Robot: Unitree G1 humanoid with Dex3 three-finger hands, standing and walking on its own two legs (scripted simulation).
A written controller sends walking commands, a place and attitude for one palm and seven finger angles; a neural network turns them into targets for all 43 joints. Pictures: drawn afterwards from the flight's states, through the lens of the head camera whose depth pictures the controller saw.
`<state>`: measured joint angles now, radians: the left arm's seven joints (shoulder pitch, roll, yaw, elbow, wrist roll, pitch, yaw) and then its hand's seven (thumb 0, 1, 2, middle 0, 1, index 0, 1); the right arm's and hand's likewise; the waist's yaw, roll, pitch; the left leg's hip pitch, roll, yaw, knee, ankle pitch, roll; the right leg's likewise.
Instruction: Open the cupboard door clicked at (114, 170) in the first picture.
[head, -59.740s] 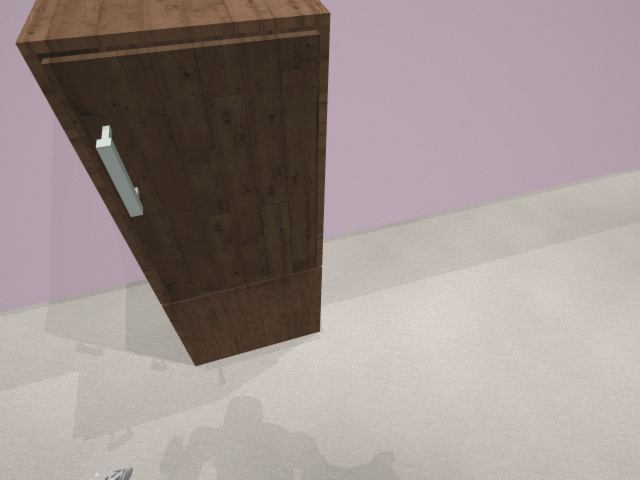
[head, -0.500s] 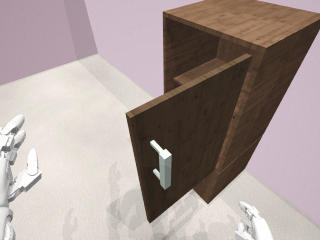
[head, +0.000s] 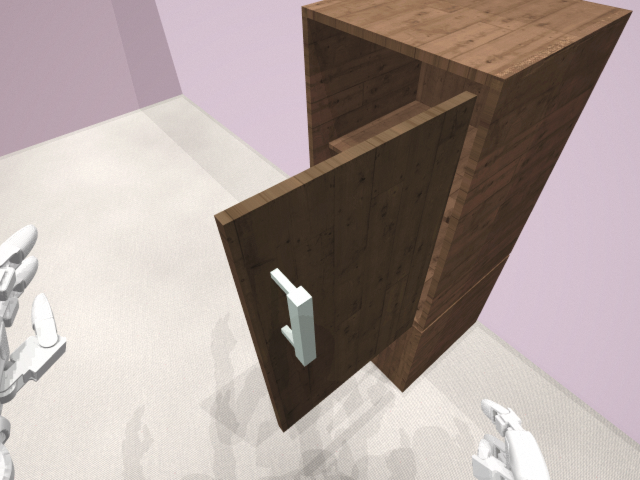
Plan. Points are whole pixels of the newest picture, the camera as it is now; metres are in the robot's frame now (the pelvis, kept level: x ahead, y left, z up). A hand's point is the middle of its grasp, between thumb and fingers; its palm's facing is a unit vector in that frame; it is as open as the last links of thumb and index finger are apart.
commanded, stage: step back with the hand held close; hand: left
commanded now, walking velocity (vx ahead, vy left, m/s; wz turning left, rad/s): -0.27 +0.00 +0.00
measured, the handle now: (293, 318) +0.29 +0.07 +0.06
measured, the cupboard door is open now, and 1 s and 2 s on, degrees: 89 89 89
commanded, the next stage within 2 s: stop stepping back and stand still in 0.86 s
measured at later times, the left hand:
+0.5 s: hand out of the picture +0.11 +0.32 +0.15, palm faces +0.41 -0.76 -0.50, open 7.4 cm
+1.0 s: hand out of the picture +0.01 +0.36 +0.19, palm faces +0.43 -0.84 -0.33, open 7.4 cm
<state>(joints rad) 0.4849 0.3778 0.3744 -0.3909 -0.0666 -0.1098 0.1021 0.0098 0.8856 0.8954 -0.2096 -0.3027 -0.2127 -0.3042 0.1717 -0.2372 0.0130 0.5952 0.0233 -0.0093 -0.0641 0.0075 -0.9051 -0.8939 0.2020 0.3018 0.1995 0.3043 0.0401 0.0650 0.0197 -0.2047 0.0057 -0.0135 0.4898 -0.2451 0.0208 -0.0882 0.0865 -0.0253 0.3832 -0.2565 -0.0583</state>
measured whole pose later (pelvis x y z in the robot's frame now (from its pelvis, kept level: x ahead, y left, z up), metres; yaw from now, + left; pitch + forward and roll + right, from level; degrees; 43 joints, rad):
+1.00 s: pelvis -0.20 +0.10 +0.00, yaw +0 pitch +1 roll -6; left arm 0.49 0.42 0.44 -0.65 -0.05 -0.20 0.16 0.01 0.89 0.90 -0.21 -0.30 -0.21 -0.30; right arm 0.18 -0.12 0.02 0.63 -0.01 -0.13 -0.02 0.01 -0.90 -0.89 0.20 0.30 0.20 0.30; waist 0.00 -0.03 0.02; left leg -0.40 0.07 0.04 0.43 -0.05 0.07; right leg -0.37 0.08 0.01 1.06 -0.48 0.03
